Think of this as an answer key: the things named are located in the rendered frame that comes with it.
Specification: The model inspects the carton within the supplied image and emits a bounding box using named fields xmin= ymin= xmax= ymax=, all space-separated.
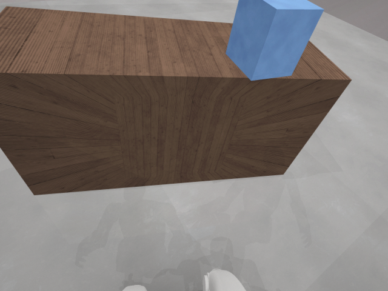
xmin=226 ymin=0 xmax=324 ymax=81

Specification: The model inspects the right robot thigh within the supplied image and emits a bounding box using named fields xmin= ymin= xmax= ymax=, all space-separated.
xmin=203 ymin=270 xmax=246 ymax=291

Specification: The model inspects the pedestal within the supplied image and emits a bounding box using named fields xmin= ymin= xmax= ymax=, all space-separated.
xmin=0 ymin=6 xmax=351 ymax=195

